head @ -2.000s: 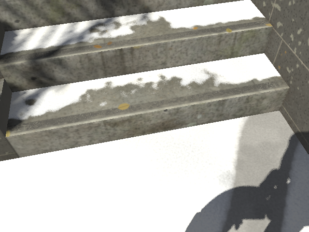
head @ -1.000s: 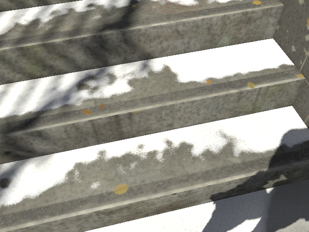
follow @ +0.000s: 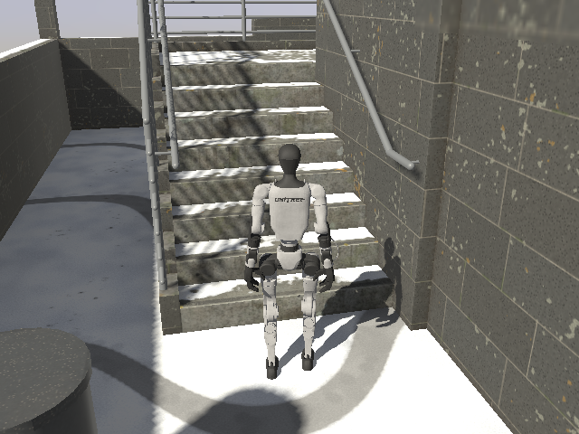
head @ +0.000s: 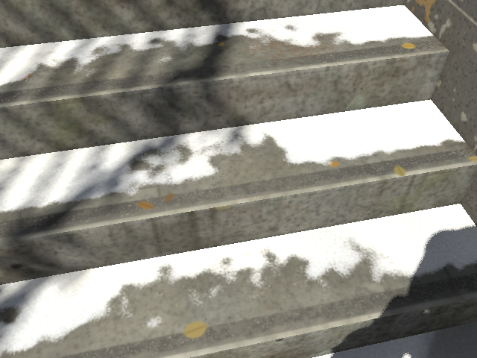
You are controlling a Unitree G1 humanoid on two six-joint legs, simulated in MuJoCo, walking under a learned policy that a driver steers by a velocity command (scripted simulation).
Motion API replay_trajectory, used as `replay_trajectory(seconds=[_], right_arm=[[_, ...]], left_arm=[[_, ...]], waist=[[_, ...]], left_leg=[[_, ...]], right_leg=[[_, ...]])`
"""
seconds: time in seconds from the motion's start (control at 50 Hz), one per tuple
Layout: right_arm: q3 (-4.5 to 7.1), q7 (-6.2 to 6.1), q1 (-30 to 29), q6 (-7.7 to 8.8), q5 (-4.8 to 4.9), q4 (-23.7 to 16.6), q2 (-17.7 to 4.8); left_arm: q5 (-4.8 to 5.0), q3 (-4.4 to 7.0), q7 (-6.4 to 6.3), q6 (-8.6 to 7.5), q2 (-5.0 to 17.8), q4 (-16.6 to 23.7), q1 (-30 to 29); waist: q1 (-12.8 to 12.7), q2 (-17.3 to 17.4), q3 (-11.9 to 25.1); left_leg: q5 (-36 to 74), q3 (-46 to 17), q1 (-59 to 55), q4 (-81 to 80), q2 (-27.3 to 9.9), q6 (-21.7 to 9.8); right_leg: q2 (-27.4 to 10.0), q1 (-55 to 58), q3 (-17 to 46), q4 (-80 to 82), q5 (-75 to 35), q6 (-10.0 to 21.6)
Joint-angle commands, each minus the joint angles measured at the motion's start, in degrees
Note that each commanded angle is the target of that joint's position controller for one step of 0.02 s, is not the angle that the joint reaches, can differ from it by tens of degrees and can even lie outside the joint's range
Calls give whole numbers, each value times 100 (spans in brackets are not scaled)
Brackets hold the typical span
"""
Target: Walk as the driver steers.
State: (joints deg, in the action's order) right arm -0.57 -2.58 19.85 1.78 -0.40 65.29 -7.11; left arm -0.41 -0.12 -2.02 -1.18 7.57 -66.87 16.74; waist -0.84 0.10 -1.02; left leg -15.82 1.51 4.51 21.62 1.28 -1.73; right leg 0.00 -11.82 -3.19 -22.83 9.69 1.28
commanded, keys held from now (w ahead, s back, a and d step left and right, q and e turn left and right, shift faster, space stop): w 0.44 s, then w+q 0.56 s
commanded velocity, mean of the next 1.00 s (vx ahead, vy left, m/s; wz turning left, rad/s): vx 0.41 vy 0.00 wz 0.21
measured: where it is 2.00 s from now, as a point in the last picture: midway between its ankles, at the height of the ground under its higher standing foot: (179, 176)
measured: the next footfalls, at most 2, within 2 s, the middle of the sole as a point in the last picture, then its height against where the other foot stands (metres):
left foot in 0.72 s outside the picture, level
right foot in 1.16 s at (284, 283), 0.18 m higher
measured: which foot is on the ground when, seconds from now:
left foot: down 0.00-0.26, up 0.28-0.70, down 0.72-1.00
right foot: down 0.00-0.70, up 0.72-1.00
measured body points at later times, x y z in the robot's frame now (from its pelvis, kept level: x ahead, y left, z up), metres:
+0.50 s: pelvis +0.16 -0.06 +0.00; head +0.18 -0.07 +0.45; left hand +0.10 +0.17 -0.14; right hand +0.24 -0.29 -0.15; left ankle +0.19 +0.07 -0.68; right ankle +0.08 -0.12 -0.74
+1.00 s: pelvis +0.37 -0.03 -0.01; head +0.40 -0.01 +0.44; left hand +0.57 +0.18 -0.08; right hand +0.33 -0.28 -0.14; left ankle +0.32 +0.00 -0.74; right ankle +0.44 -0.14 -0.42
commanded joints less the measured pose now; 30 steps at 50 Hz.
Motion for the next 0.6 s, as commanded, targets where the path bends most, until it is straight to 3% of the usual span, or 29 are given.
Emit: replay_trajectory(seconds=[0.02, 0.04, 0.08, 0.1, 0.12, 0.18, 0.22, 0.24, 0.26, 0.28, 0.3, 0.32, 0.34, 0.36, 0.42, 0.46, 0.52, 0.56, 0.6], right_arm=[[155, -2, 545, -26, -24, -63, -624], [201, 12, 603, -46, -27, -93, -709], [294, 25, 937, -53, -7, -48, -881], [332, 19, 995, -36, -14, -27, -925], [343, 26, 1014, -5, -41, -20, -896], [395, 55, 922, 123, -93, -62, -957], [413, 75, 644, 187, -32, -116, -973], [404, 95, 390, 219, -15, -199, -946], [345, 135, 197, 288, -22, -294, -795], [227, 186, -86, 341, 19, -608, -439], [278, 195, -73, 335, -82, -714, -613], [303, 216, -125, 297, -179, -671, -619], [270, 270, -135, 320, -178, -650, -450], [270, 313, -157, 332, -154, -642, -405], [319, 373, -186, 231, -176, -668, -481], [353, 390, -520, 202, -184, -813, -512], [293, 367, -1395, 197, -132, -1147, -421], [240, 283, -1193, 114, -131, -1054, -310], [281, 202, -957, 80, -182, -991, -423]], left_arm=[[-21, 107, 12, 13, 463, 116, 279], [-49, 118, 41, 14, 438, 178, 213], [-132, 94, 126, -33, 255, 395, -90], [-188, 96, 166, -82, 240, 539, -264], [-173, 117, 204, -144, 293, 663, -371], [-77, 202, 288, -326, 442, 921, -491], [-18, 236, 304, -405, 371, 895, -143], [4, 276, 289, -426, 370, 713, 399], [-16, 381, 232, -458, 571, 481, 1169], [-74, 579, 153, -474, 1271, 369, 1936], [-77, 611, 173, -389, 1357, 165, 2340], [-100, 518, 176, -352, 1063, 335, 1691], [-65, 461, 173, -362, 899, 537, 1104], [-63, 417, 173, -388, 840, 639, 783], [-14, 323, 155, -518, 725, 555, 849], [-5, 268, 158, -560, 708, 487, 996], [-48, 210, 106, -569, 719, 542, 900], [-90, 178, 35, -550, 664, 493, 1089], [-104, 148, -38, -556, 665, 480, 1148]], waist=[[61, 305, -507], [113, 460, -746], [289, 767, -1176], [343, 841, -1331], [335, 807, -1361], [245, 616, -1208], [-52, 506, -996], [-320, 365, -795], [-650, -50, -416], [-950, -1495, -163], [-843, -1655, -148], [-402, -679, -430], [-182, -259, -609], [-22, -107, -631], [129, -190, -415], [144, -302, -317], [39, -501, -402], [82, -814, -160], [267, -792, -12]], left_leg=[[-1590, -777, 803, -715, -565, -370], [-2250, -1057, 861, -898, -718, -515], [-3102, -1912, 654, -1441, -1406, -911], [-3025, -2213, 593, -1568, -1716, -1098], [-2728, -2347, 462, -1606, -1873, -1210], [-1433, -2016, -133, -1402, -1847, -1196], [-547, -1441, 249, -1002, -1566, -997], [-32, -1038, 813, -553, -1275, -838], [644, -532, 1503, 432, -873, -636], [10, 323, 2650, 2331, -53, -245], [-1440, 262, 3356, 3620, 124, -269], [-1080, -164, 3424, 4265, -314, -376], [-498, -270, 3361, 4284, -522, -371], [-144, -253, 3232, 4168, -611, -332], [343, 15, 3157, 4003, -586, -163], [578, 193, 3267, 3728, -488, -79], [877, 395, 2960, 2593, -261, -43], [734, 595, 2453, 2548, -98, -154], [281, 600, 2311, 2809, -21, -444]], right_leg=[[-157, -102, 307, -63, 1385, 193], [-32, -489, 183, -330, 1749, 214], [114, -1324, -185, -1165, 1597, 201], [-61, -1577, -174, -1507, 1362, 236], [-189, -1786, -107, -1707, 1317, 280], [-330, -1977, 6, -1508, 1418, 342], [-126, -909, -239, -721, 820, 367], [106, 181, -349, -311, 628, 377], [-65, 1491, 63, -24, 563, 430], [-1365, 2284, 2131, 1000, 1382, 810], [-2146, 2393, 3413, 1361, 1068, 1138], [-2070, 1842, 2989, 1243, 1183, 1081], [-1873, 1340, 2536, 1365, 1155, 1004], [-1679, 1085, 2172, 1543, 954, 919], [-1270, 1206, 1156, 1469, -1253, 755], [-1105, 1282, 577, 1292, -2606, 675], [-919, 928, -25, 1309, -3367, 530], [-998, 972, -293, 976, -3981, 605], [-1327, 1229, -293, 426, -5518, 717]])
Keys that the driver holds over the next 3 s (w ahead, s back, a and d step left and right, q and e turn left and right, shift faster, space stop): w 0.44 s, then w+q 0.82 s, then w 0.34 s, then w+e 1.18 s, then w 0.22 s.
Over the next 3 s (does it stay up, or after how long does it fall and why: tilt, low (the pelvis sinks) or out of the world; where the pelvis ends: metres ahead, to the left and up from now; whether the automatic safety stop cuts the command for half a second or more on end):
stays up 1.43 0.38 0.68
